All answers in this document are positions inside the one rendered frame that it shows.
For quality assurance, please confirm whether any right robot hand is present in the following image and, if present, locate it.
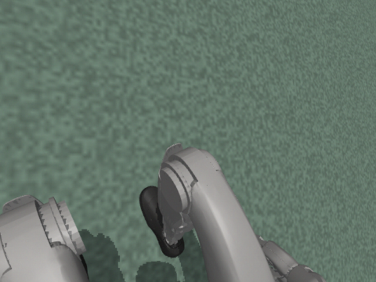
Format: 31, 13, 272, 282
256, 234, 300, 282

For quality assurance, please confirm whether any right robot foot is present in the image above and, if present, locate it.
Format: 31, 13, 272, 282
139, 186, 184, 257

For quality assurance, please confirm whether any right robot arm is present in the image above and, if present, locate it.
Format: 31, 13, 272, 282
287, 264, 326, 282

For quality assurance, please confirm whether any left robot foot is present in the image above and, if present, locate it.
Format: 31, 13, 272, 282
80, 254, 89, 279

